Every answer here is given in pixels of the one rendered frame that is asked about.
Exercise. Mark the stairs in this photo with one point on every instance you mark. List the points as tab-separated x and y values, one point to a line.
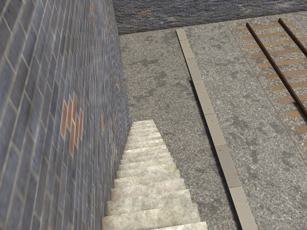
149	193

